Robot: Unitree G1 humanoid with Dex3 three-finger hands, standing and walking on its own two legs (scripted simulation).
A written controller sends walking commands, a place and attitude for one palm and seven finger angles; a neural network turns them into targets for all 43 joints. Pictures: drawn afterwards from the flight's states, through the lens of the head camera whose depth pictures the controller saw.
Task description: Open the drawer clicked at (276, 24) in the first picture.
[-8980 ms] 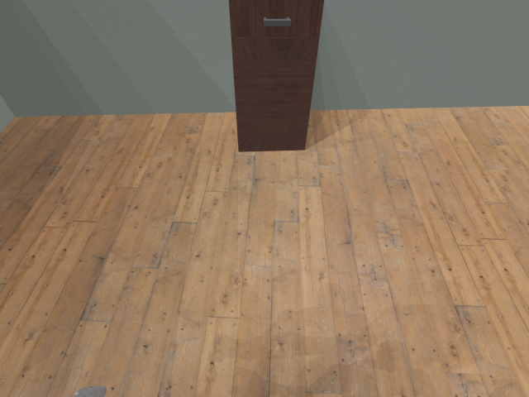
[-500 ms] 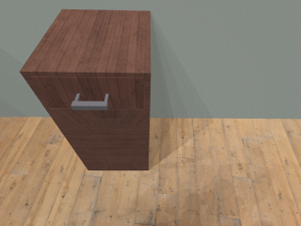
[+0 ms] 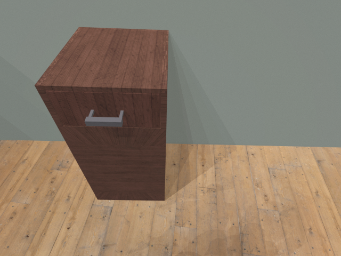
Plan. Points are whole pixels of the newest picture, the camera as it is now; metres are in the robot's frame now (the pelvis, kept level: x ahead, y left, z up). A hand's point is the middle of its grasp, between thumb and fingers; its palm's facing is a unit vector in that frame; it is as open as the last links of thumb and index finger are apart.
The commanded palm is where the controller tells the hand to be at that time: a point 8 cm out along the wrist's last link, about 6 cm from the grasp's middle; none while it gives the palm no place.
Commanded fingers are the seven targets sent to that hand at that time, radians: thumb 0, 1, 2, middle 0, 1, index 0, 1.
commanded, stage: come to a stop and stand still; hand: left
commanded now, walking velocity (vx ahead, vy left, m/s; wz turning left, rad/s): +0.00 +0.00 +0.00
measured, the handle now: (105, 117) +0.53 +0.26 -0.02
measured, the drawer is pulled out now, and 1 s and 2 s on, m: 0.00 0.00 0.00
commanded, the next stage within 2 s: look again from close up in 0.20 s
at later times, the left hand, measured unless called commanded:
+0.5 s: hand out of the picture -0.03 +0.18 -0.19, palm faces +0.04 -0.99 -0.14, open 7.4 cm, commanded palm none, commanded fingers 0.00 0.90 0.90 -0.20 -0.30 -0.20 -0.30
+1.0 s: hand out of the picture +0.09 +0.25 -0.10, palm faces -0.07 -0.84 -0.53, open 7.5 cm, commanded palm +0.09 +0.28 -0.05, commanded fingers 0.00 0.71 0.82 -0.21 -0.42 -0.21 -0.42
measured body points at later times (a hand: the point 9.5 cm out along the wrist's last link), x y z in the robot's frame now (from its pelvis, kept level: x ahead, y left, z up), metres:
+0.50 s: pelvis -0.01 +0.03 -0.01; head -0.01 +0.03 +0.44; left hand -0.03 +0.23 -0.17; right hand -0.02 -0.18 -0.17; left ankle +0.02 +0.13 -0.74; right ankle +0.00 -0.08 -0.74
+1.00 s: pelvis -0.02 +0.06 -0.02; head -0.03 +0.05 +0.43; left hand +0.09 +0.29 -0.07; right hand +0.05 -0.18 -0.14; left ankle +0.02 +0.13 -0.74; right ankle +0.01 -0.06 -0.74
